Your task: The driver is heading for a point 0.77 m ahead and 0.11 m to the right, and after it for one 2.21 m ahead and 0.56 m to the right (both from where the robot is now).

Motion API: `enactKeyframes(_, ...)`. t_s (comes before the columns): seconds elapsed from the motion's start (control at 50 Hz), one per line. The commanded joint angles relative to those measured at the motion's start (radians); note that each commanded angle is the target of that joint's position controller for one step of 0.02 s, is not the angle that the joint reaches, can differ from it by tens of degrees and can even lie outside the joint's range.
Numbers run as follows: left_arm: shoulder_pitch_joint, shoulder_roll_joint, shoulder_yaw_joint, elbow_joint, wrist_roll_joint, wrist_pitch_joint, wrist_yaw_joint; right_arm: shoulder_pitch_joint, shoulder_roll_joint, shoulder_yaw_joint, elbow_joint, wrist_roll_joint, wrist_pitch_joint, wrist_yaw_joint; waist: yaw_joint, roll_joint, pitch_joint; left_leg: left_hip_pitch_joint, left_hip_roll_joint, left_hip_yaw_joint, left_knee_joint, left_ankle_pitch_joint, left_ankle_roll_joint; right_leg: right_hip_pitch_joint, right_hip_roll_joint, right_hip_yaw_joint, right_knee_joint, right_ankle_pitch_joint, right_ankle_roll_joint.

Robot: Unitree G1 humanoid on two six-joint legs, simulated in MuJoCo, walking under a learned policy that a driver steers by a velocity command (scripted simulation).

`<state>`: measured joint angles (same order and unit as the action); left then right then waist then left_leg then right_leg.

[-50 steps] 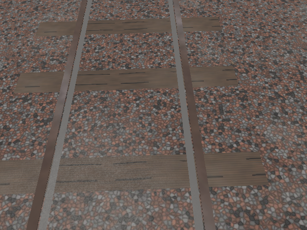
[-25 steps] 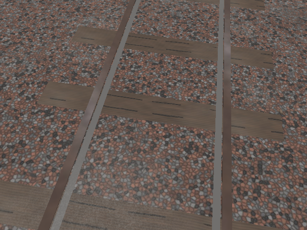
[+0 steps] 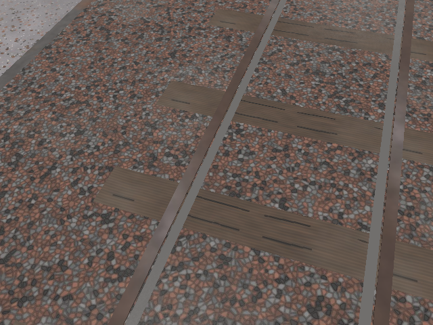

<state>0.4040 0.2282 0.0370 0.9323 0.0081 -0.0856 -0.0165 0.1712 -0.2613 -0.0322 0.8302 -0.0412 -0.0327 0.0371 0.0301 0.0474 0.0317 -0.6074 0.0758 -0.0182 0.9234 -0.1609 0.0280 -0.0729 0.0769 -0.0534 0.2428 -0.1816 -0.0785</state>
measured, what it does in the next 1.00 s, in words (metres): walks ahead, turning right: left foot, then right foot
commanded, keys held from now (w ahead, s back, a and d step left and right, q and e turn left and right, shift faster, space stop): w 0.36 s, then w+e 0.14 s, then e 0.50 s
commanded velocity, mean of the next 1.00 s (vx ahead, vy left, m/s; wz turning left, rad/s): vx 0.35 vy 0.00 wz -0.24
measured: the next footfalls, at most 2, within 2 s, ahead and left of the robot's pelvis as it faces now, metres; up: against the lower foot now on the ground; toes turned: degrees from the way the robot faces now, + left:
left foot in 0.22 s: +0.28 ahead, +0.12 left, +0.00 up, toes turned +3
right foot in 0.74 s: +0.53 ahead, -0.05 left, +0.00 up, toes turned -13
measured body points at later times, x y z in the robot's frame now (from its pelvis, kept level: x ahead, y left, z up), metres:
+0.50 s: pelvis +0.26 +0.06 +0.00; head +0.28 +0.07 +0.45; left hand +0.36 +0.31 -0.14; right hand +0.26 -0.21 -0.13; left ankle +0.24 +0.11 -0.75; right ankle +0.33 -0.11 -0.67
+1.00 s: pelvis +0.42 +0.02 -0.01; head +0.46 -0.01 +0.43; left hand +0.58 +0.26 -0.14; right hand +0.46 -0.26 -0.15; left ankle +0.49 +0.18 -0.68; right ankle +0.49 -0.04 -0.75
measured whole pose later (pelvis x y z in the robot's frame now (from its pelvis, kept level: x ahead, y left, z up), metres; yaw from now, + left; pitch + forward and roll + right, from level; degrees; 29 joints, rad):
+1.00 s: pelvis +0.42 +0.02 -0.01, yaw -18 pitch +1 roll +1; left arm 0.21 0.26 0.07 0.84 0.01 0.01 0.00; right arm 0.15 -0.24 -0.04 0.82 -0.03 0.02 -0.03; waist 0.02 0.02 0.08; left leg -0.56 0.05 -0.06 1.07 -0.38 -0.04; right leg -0.35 0.13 0.02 0.42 -0.08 -0.13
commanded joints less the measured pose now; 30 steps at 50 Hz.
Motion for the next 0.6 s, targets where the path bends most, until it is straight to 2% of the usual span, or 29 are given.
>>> enactKeyframes(0.02, 0.020, 0.124, 0.023, -0.031, -0.004, -0.015, 0.001, -0.106, -0.022, 0.009, -0.084, 0.006, -0.012, 0.006, 0.000, -0.122, 0.035, -0.002, 0.000, 0.058, -0.163, 0.110, -0.016, -0.030, -0.229, 0.130, -0.118, 0.329, -0.108)
enactKeyframes(0.1, 0.078, 0.141, 0.024, 0.001, 0.003, -0.010, 0.008, -0.203, -0.030, 0.015, -0.111, 0.013, -0.016, 0.001, 0.028, -0.123, 0.040, 0.043, -0.027, 0.081, -0.303, 0.133, 0.003, 0.051, -0.264, 0.126, -0.084, 0.397, -0.102)
enactKeyframes(0.16, 0.074, 0.154, 0.027, 0.017, 0.009, -0.002, 0.017, -0.200, -0.050, 0.007, -0.116, 0.011, -0.023, -0.007, 0.006, -0.125, 0.039, 0.095, -0.049, 0.080, -0.365, 0.045, 0.042, 0.125, -0.302, 0.131, -0.013, 0.522, -0.091)
enactKeyframes(0.18, 0.062, 0.160, 0.028, 0.019, 0.010, 0.001, 0.020, -0.149, -0.060, 0.001, -0.100, 0.009, -0.028, -0.012, -0.021, -0.127, 0.015, 0.171, -0.073, 0.087, -0.394, 0.008, 0.058, 0.135, -0.299, 0.120, 0.055, 0.638, -0.079)
enactKeyframes(0.2, 0.051, 0.163, 0.029, 0.022, 0.008, 0.006, 0.021, -0.038, -0.072, -0.008, -0.061, 0.004, -0.035, -0.019, -0.071, -0.112, -0.042, 0.312, -0.104, 0.101, -0.452, 0.014, 0.080, 0.127, -0.277, 0.095, 0.188, 0.728, -0.065)
enactKeyframes(0.22, 0.050, 0.149, 0.023, 0.018, 0.004, 0.007, 0.021, 0.123, -0.108, -0.024, -0.008, -0.009, -0.046, -0.029, -0.132, -0.080, -0.136, 0.539, -0.076, 0.066, -0.475, 0.027, 0.114, 0.029, -0.235, 0.059, 0.377, 0.655, -0.044)
enactKeyframes(0.24, 0.057, 0.089, 0.004, -0.028, -0.013, 0.004, 0.017, 0.282, -0.196, -0.048, 0.014, -0.034, -0.052, -0.044, -0.175, 0.051, -0.272, 0.819, 0.183, -0.238, -0.497, -0.073, 0.188, -0.224, -0.161, 0.005, 0.696, 0.298, -0.012)
enactKeyframes(0.26, 0.149, 0.054, 0.003, -0.027, -0.020, 0.008, 0.017, 0.296, -0.253, -0.065, 0.024, -0.015, -0.039, -0.039, -0.129, 0.207, -0.340, 0.933, 0.372, -0.634, -0.611, -0.073, 0.296, -0.486, -0.004, 0.015, 0.964, -0.369, 0.005)
enactKeyframes(0.28, 0.064, 0.146, 0.028, -0.021, 0.008, 0.017, 0.023, 0.225, -0.185, -0.055, 0.021, 0.023, -0.030, -0.034, -0.114, 0.048, -0.212, 0.828, 0.311, -0.569, -0.632, -0.139, 0.270, -0.566, -0.068, 0.109, 1.014, -0.308, -0.008)
enactKeyframes(0.3, 0.001, 0.126, 0.026, -0.041, 0.007, 0.011, 0.014, 0.137, -0.128, -0.039, 0.010, 0.028, -0.033, -0.030, -0.082, 0.026, -0.088, 0.689, 0.267, -0.429, -0.666, -0.100, 0.245, -0.574, -0.106, 0.109, 0.982, -0.218, -0.011)
enactKeyframes(0.32, -0.025, 0.104, 0.022, -0.042, 0.006, 0.011, 0.009, 0.091, -0.087, -0.029, 0.008, 0.023, -0.040, -0.027, -0.055, 0.008, -0.040, 0.593, 0.214, -0.333, -0.706, -0.031, 0.212, -0.538, -0.138, 0.104, 0.926, -0.161, -0.007)
enactKeyframes(0.36, -0.005, 0.083, 0.019, -0.026, 0.027, 0.034, -0.002, 0.077, -0.054, -0.019, 0.027, 0.027, -0.052, -0.032, -0.010, 0.030, -0.014, 0.485, 0.146, -0.213, -0.752, 0.072, 0.173, -0.454, -0.164, 0.091, 0.862, -0.120, 0.017)
enactKeyframes(0.4, -0.009, 0.067, 0.019, -0.022, 0.024, 0.051, -0.013, 0.116, -0.068, -0.024, 0.049, 0.028, -0.071, -0.034, -0.001, 0.015, -0.019, 0.474, 0.143, -0.148, -0.779, 0.151, 0.173, -0.451, -0.156, 0.088, 0.853, -0.088, 0.031)
enactKeyframes(0.44, -0.075, 0.066, 0.021, -0.041, 0.022, 0.061, -0.019, 0.149, -0.084, -0.029, 0.068, 0.029, -0.080, -0.036, -0.006, 0.009, 0.014, 0.476, 0.139, -0.088, -0.816, 0.146, 0.164, -0.518, -0.164, 0.098, 0.821, -0.020, 0.041)
enactKeyframes(0.5, -0.179, 0.067, 0.023, -0.073, 0.017, 0.064, -0.021, 0.195, -0.073, -0.025, 0.090, 0.026, -0.080, -0.039, -0.027, 0.002, 0.048, 0.509, 0.127, -0.014, -0.835, 0.181, 0.141, -0.608, -0.159, 0.107, 0.740, 0.087, 0.050)
enactKeyframes(0.56, -0.246, 0.035, 0.008, -0.098, 0.018, 0.055, -0.021, 0.186, -0.061, -0.015, 0.098, 0.030, -0.080, -0.047, -0.023, 0.004, 0.062, 0.495, 0.096, 0.116, -0.770, 0.538, 0.108, -0.535, -0.133, 0.033, 0.563, 0.177, 0.054)
enactKeyframes(0.6, -0.307, 0.019, -0.004, -0.119, 0.020, 0.052, -0.022, 0.216, -0.066, -0.012, 0.112, 0.034, -0.076, -0.057, -0.048, 0.016, 0.050, 0.521, 0.093, 0.164, -0.718, 0.658, 0.093, -0.479, -0.112, -0.030, 0.462, 0.223, 0.044)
